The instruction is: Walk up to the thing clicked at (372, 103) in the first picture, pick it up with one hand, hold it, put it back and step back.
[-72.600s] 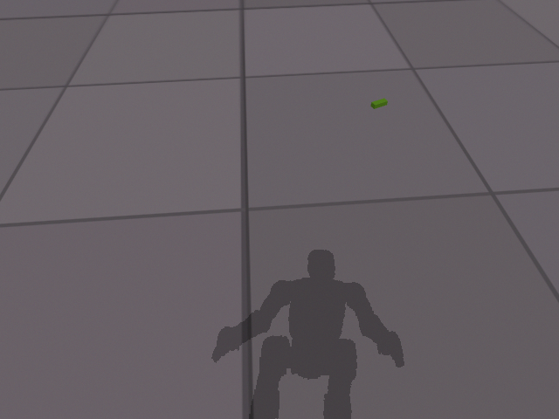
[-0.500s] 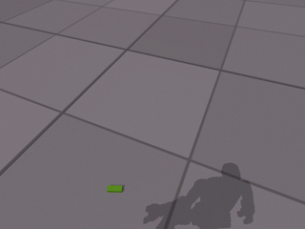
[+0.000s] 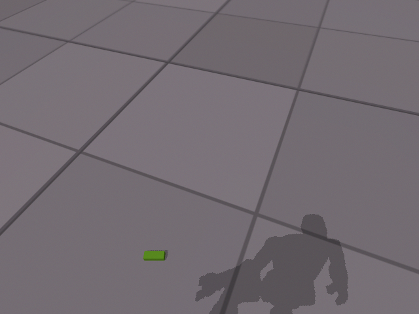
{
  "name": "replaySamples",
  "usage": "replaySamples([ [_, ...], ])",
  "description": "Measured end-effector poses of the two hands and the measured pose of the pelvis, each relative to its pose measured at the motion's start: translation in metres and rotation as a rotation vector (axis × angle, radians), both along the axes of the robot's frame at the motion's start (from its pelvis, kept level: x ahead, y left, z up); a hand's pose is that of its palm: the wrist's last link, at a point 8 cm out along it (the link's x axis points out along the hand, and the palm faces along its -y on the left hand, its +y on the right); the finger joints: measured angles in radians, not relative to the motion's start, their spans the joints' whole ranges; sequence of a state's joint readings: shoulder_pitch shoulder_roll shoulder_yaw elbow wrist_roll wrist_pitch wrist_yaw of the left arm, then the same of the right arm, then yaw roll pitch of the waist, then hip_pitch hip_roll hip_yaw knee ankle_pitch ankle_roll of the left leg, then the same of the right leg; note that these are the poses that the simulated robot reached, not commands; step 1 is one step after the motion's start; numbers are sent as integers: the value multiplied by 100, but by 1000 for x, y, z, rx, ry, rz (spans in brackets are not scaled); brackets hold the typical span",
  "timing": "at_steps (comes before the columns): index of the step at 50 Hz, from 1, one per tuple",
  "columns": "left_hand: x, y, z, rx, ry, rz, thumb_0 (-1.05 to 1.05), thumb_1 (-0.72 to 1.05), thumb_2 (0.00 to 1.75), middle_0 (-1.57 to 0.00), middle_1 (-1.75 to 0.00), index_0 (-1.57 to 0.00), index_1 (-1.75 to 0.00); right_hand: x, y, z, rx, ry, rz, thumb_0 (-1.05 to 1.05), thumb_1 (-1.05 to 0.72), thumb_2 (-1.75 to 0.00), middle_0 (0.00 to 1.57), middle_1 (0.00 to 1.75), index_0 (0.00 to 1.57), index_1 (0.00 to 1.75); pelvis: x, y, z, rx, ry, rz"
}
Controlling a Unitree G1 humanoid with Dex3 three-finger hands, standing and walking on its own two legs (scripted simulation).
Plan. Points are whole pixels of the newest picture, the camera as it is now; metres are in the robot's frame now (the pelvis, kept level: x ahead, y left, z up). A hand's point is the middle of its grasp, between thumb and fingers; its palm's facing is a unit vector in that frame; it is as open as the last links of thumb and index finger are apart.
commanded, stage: stand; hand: left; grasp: from above
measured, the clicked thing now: (154, 255) +0.47 +0.33 -0.77
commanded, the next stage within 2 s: step back in 1.32 s
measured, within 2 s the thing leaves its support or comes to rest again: neither
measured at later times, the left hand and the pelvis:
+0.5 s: hand out of the picture +0.09 +0.24 -0.16, palm faces +0.00 -0.95 -0.32, open 7.4 cm; pelvis +0.02 +0.00 +0.00, yaw -1 degrees
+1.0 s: hand out of the picture +0.10 +0.24 -0.16, palm faces -0.01 -0.94 -0.33, open 7.4 cm; pelvis +0.02 +0.00 +0.00, yaw -1 degrees
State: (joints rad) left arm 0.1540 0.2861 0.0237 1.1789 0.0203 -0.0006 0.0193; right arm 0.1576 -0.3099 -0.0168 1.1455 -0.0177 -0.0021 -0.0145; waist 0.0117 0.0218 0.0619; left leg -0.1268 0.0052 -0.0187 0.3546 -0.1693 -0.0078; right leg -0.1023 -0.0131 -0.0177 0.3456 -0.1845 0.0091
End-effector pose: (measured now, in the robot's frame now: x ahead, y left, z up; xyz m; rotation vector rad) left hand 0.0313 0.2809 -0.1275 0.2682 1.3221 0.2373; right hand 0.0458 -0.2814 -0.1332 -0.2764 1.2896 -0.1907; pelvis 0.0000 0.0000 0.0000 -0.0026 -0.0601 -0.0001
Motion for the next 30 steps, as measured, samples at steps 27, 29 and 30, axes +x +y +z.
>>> replaySamples([
  [27,51,3,5,2,-58,-36,0,90,89,-20,-30,-20,-30,31,0,4,-6,-39,-7,1,-90,-90,20,30,20,30,19,2,2,3,16,-15],
  [29,53,5,6,7,-61,-38,0,90,89,-20,-30,-20,-30,33,-2,5,-12,-43,-7,1,-90,-90,20,30,20,30,19,2,2,3,17,-16],
  [30,54,6,6,9,-62,-39,0,90,89,-20,-30,-20,-30,34,-3,6,-14,-45,-8,1,-90,-90,20,30,20,30,19,2,2,3,18,-16],
])
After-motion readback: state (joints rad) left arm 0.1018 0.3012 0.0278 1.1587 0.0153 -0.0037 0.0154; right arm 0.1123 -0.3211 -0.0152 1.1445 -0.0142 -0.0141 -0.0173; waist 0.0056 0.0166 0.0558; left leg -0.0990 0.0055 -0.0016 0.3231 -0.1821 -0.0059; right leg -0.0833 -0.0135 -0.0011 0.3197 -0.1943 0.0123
